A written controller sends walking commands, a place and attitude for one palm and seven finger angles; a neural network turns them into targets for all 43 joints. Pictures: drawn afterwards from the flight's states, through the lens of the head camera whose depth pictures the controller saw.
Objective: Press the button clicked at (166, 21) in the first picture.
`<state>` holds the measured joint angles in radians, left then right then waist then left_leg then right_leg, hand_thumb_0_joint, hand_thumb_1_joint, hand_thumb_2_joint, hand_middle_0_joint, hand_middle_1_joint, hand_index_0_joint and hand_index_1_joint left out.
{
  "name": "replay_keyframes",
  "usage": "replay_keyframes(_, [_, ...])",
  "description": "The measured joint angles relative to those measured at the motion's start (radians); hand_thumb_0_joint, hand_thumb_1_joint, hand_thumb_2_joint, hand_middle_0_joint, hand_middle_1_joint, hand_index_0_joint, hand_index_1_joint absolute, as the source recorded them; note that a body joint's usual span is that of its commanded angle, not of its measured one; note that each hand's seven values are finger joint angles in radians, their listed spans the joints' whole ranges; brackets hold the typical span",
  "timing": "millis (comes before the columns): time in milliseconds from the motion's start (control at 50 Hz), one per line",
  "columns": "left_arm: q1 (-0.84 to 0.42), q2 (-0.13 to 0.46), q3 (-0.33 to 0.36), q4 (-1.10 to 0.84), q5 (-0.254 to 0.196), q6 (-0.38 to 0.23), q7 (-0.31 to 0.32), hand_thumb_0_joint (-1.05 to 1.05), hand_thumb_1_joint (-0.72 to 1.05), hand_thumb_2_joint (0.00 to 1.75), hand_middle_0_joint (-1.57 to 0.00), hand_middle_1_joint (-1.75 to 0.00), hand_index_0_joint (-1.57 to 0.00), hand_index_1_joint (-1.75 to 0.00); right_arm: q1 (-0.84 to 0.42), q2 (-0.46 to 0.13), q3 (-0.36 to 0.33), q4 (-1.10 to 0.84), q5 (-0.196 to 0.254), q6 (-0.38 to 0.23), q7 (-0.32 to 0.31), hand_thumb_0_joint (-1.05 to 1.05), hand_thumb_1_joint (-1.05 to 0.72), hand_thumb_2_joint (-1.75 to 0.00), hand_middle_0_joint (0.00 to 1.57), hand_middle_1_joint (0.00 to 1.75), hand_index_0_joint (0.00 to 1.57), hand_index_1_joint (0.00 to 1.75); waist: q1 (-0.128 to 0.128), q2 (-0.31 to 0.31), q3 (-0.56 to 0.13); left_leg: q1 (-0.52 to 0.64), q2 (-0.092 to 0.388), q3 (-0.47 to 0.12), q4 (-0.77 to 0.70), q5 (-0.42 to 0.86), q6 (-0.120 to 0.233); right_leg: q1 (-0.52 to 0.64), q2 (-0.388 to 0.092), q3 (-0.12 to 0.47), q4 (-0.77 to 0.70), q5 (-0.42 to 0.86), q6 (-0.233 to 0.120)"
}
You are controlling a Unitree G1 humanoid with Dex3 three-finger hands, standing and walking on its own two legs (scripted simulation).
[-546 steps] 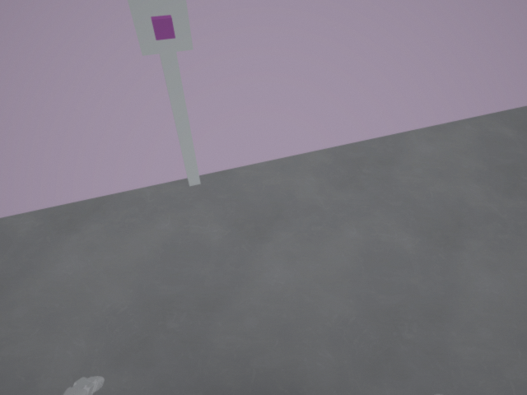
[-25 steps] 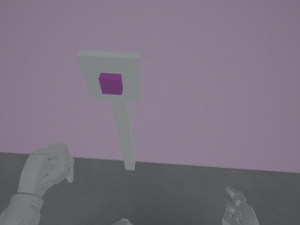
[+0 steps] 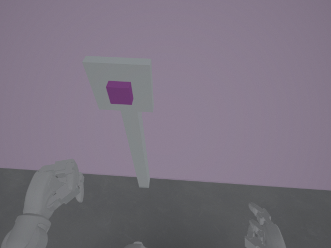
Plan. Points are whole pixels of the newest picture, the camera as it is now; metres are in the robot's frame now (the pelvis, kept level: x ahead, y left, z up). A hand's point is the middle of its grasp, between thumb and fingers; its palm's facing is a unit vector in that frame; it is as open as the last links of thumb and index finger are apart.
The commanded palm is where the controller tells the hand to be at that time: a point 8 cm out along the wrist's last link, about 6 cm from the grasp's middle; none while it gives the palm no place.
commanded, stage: aim a knuckle at the button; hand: left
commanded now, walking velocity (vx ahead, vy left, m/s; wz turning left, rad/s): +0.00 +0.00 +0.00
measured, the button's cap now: (120, 92) +0.51 +0.17 +0.08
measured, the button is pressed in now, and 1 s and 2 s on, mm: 0 0 0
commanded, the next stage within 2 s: press the button with the knuckle in 1.96 s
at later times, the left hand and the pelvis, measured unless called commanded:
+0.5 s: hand (103, 156) +0.31 +0.17 +0.06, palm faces -0.03 -1.00 -0.02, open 3.1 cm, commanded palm +0.30 +0.23 +0.07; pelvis +0.00 +0.00 +0.00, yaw -1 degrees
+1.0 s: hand (122, 134) +0.39 +0.14 +0.05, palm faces -0.03 -1.00 -0.01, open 3.1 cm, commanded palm +0.37 +0.20 +0.05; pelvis +0.00 +0.00 -0.01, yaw -2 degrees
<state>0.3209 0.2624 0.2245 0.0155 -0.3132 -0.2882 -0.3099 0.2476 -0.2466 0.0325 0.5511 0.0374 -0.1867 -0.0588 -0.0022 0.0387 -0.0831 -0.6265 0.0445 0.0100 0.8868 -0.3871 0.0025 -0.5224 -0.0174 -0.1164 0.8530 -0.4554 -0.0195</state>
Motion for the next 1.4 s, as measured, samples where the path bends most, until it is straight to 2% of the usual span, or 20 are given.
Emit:
replay_keyframes(140, [-0.126, 0.001, -0.005, 0.100, 0.008, -0.004, -0.002, 0.01, 0.90, 0.90, -1.30, -1.50, -1.30, -1.50, -0.008, -0.009, 0.003, 0.021, 0.000, -0.001, -0.009, 0.01, -0.90, -0.90, 0.20, 0.30, 0.20, 0.30, 0.002, -0.002, 0.008, -0.021, 0.000, -0.007, 0.011, 0.004, -0.004, -0.021, 0.000, -0.006, 0.017, -0.003, -0.005])
replay_keyframes(380, [-0.280, -0.005, -0.018, 0.227, 0.039, -0.002, 0.041, 0.01, 0.90, 0.90, -1.30, -1.50, -1.30, -1.50, 0.010, -0.012, -0.010, 0.033, -0.003, 0.028, 0.000, 0.01, -0.90, -0.90, 0.20, 0.30, 0.20, 0.30, -0.023, -0.012, 0.007, -0.021, 0.004, 0.014, -0.009, 0.009, -0.006, -0.038, 0.003, 0.015, 0.013, 0.003, -0.006])
replay_keyframes(620, [-0.447, -0.021, -0.043, 0.384, 0.091, -0.037, 0.107, 0.01, 0.90, 0.90, -1.30, -1.50, -1.30, -1.50, 0.010, -0.008, -0.014, 0.057, -0.010, 0.073, 0.013, 0.01, -0.90, -0.90, 0.20, 0.30, 0.20, 0.30, -0.033, -0.020, 0.015, -0.055, 0.003, 0.022, 0.006, 0.005, -0.004, -0.079, 0.000, 0.025, 0.036, -0.004, -0.005])
replay_keyframes(880, [-0.616, -0.021, -0.034, 0.557, 0.117, -0.060, 0.136, 0.01, 0.90, 0.90, -1.30, -1.50, -1.30, -1.50, 0.033, -0.003, -0.022, 0.068, -0.016, 0.123, 0.034, 0.01, -0.90, -0.90, 0.20, 0.30, 0.20, 0.30, -0.048, -0.022, -0.004, -0.096, 0.009, 0.030, 0.025, -0.008, -0.003, -0.123, 0.004, 0.034, 0.053, -0.011, -0.004])
replay_keyframes(1160, [-0.795, -0.032, -0.035, 0.734, 0.165, -0.114, 0.201, 0.01, 0.90, 0.90, -1.30, -1.50, -1.30, -1.50, 0.046, -0.001, -0.034, 0.093, -0.028, 0.161, 0.051, 0.00, -0.90, -0.90, 0.20, 0.30, 0.20, 0.30, -0.070, -0.022, -0.017, -0.174, 0.013, 0.031, 0.077, -0.021, -0.001, -0.201, 0.006, 0.038, 0.104, -0.023, -0.003])
replay_keyframes(1260, [-0.809, -0.030, -0.016, 0.753, 0.174, -0.117, 0.214, 0.01, 0.90, 0.90, -1.30, -1.50, -1.30, -1.50, 0.062, 0.003, -0.034, 0.082, -0.030, 0.183, 0.061, 0.00, -0.90, -0.90, 0.20, 0.30, 0.20, 0.30, -0.080, -0.020, -0.024, -0.178, 0.017, 0.042, 0.075, -0.021, 0.000, -0.213, 0.010, 0.049, 0.106, -0.020, -0.003])
replay_keyframes(1400, [-0.753, -0.029, -0.005, 0.723, 0.167, -0.125, 0.212, 0.01, 0.90, 0.90, -1.30, -1.50, -1.30, -1.50, 0.085, 0.005, -0.032, 0.070, -0.025, 0.202, 0.062, 0.00, -0.90, -0.90, 0.20, 0.30, 0.20, 0.30, -0.077, -0.019, -0.022, -0.153, 0.020, 0.047, 0.054, -0.014, 0.000, -0.192, 0.013, 0.054, 0.087, -0.011, -0.003])
